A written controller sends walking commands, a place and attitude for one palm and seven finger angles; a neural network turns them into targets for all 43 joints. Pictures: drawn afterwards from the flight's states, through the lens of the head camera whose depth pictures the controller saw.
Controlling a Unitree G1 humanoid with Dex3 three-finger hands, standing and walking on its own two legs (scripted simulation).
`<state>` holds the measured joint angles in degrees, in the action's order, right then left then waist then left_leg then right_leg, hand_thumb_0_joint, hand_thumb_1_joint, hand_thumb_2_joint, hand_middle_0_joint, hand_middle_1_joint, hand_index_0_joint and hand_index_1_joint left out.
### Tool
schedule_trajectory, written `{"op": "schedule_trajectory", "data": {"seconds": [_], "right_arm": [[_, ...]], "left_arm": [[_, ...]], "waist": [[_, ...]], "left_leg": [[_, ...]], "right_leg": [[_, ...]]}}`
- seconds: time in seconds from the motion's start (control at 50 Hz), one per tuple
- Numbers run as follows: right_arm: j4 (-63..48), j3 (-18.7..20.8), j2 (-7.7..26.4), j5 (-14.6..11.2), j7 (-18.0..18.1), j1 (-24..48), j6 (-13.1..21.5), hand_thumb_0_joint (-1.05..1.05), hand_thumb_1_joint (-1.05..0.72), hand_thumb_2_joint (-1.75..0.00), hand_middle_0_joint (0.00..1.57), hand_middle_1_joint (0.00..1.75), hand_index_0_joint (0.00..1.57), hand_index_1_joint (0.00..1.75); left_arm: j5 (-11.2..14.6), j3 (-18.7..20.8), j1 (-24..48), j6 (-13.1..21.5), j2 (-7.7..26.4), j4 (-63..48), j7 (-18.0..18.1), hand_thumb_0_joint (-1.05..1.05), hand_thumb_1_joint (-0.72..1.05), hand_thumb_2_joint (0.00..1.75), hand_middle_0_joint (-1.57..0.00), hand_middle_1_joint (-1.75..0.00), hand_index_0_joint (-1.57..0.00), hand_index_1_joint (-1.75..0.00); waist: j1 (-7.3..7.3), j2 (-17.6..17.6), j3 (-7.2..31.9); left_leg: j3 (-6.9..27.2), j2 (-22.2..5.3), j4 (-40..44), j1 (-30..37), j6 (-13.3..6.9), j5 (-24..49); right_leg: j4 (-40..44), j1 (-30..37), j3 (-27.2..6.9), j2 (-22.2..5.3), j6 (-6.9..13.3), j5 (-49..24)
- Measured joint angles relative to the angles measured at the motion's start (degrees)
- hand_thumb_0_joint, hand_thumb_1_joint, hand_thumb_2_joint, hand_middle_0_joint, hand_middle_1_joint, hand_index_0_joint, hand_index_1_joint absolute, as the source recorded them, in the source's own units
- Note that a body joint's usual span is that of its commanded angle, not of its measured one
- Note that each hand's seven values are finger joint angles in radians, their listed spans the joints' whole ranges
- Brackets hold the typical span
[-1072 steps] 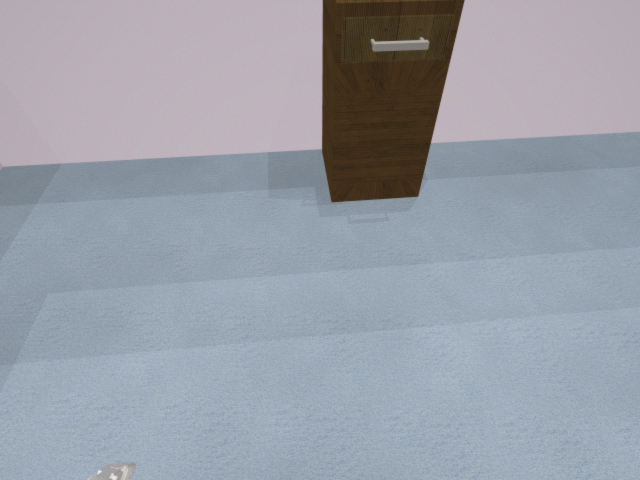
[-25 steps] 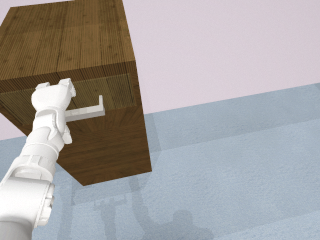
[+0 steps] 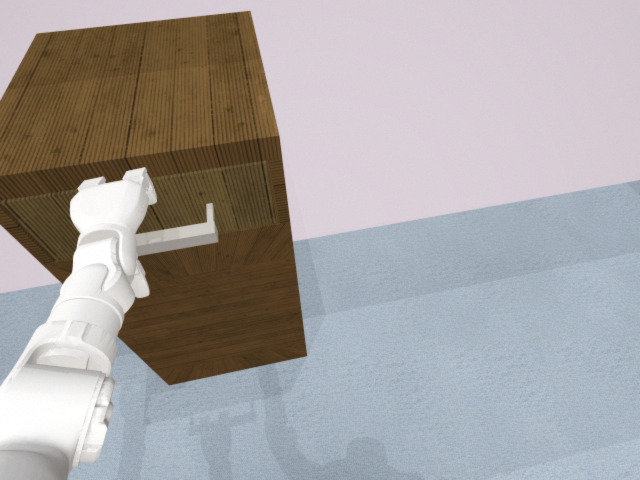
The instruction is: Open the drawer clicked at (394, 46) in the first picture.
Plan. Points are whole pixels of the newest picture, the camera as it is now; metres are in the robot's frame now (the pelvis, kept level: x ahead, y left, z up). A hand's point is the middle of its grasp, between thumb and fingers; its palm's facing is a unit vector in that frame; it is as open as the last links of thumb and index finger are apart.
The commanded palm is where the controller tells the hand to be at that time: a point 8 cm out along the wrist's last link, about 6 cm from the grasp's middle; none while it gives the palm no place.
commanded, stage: move the hooked fingers above the handle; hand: left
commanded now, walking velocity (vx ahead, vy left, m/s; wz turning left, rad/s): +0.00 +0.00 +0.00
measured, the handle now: (154, 230) +0.49 +0.26 +0.00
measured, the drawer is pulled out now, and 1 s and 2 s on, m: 0.00 0.00 0.00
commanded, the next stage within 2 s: none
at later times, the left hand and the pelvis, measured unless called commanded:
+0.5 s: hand (133, 234) +0.44 +0.25 +0.06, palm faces -0.09 -0.02 -1.00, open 13.8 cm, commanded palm +0.42 +0.24 +0.12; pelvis +0.00 +0.00 +0.00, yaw +1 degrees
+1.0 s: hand (137, 248) +0.42 +0.25 +0.04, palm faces -0.16 -0.05 -0.99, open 13.8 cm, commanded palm +0.43 +0.25 +0.12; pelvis +0.00 +0.00 +0.00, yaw +2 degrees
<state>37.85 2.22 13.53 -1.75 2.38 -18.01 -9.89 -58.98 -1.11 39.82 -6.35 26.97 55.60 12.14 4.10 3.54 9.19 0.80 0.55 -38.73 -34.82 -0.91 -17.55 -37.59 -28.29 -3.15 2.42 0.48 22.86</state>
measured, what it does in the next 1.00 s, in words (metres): stands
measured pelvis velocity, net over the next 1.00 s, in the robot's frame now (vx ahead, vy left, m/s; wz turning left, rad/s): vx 0.00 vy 0.00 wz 0.04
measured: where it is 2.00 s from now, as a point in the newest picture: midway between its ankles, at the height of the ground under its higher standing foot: outside the picture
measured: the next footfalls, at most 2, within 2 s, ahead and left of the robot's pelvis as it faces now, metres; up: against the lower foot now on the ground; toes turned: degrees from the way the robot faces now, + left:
none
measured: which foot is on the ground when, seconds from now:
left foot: down 0.00-1.00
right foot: down 0.00-1.00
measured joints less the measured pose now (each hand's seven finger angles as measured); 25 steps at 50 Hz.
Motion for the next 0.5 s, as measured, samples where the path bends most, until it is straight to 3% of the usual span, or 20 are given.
{"op": "schedule_trajectory", "data": {"seconds": [0.12, 0.22, 0.28, 0.36, 0.44, 0.5], "right_arm": [[0.4, 1.3, 0.6, 0.3, 0.4, -1.0, 0.9, 0.01, -0.9, -0.89, 0.21, 0.3, 0.2, 0.3], [1.2, 1.7, 1.2, 0.6, 0.3, 0.3, 1.4, 0.01, -0.9, -0.89, 0.2, 0.3, 0.2, 0.3], [1.1, 1.3, 1.2, 0.8, 0.1, 1.3, 1.4, 0.01, -0.9, -0.89, 0.2, 0.3, 0.2, 0.3], [1.0, 0.9, 1.0, 0.8, -0.3, 1.5, 1.3, 0.01, -0.9, -0.89, 0.2, 0.3, 0.2, 0.3], [1.2, 0.8, 0.7, 0.5, -0.6, 0.2, 0.6, 0.01, -0.9, -0.89, 0.2, 0.3, 0.2, 0.3], [1.5, 0.7, 0.5, 0.5, -0.3, -1.2, 0.4, 0.01, -0.9, -0.89, 0.2, 0.3, 0.2, 0.3]], "left_arm": [[0.8, -4.1, -2.3, 5.7, 0.3, -6.2, -2.7, 0.0, -0.49, 0.3, -0.32, -1.21, -0.32, -1.2], [0.1, -4.2, -1.4, 9.1, -1.3, -7.7, 0.5, 0.0, -0.49, 0.3, -0.32, -1.21, -0.33, -1.2], [-1.0, -2.4, 0.4, 7.6, -1.3, -5.9, 3.5, 0.0, -0.49, 0.3, -0.32, -1.21, -0.33, -1.2], [-1.5, -1.0, 3.0, 2.5, -0.3, -1.8, 5.1, 0.0, -0.49, 0.3, -0.32, -1.21, -0.32, -1.2], [0.1, -1.6, 3.6, -1.1, 0.2, 0.9, 1.8, 0.0, -0.49, 0.3, -0.32, -1.2, -0.32, -1.2], [1.5, -3.4, 2.2, -0.2, -0.3, -0.2, -1.8, 0.0, -0.49, 0.3, -0.31, -1.2, -0.32, -1.2]], "waist": [[-1.34, -0.7, -1.3], [-1.13, -1.0, -1.5], [-0.44, -1.0, -1.5], [0.04, -0.4, -1.1], [-0.14, 0.3, -0.8], [-0.31, 0.3, -0.7]], "left_leg": [[1.7, 0.6, -0.6, 0.5, 0.1, 0.0], [2.1, 0.9, -2.0, -0.9, 0.0, -0.3], [1.7, 0.7, -2.6, -2.2, 0.1, -0.3], [1.2, 0.4, -2.5, -3.2, 0.1, -0.1], [0.8, 0.2, -1.5, -2.2, 0.1, 0.2], [1.0, 0.3, -0.8, -0.9, 0.1, 0.2]], "right_leg": [[0.3, 1.6, 1.8, -0.4, 0.1, 0.3], [-1.2, 0.3, 2.2, -0.6, 0.1, 0.8], [-2.2, -1.4, 1.9, -0.4, 0.1, 0.8], [-2.5, -2.8, 1.3, -0.2, 0.1, 0.6], [-1.5, -1.9, 0.9, -0.1, 0.1, 0.2], [-0.5, -0.4, 1.1, -0.2, 0.1, 0.1]]}}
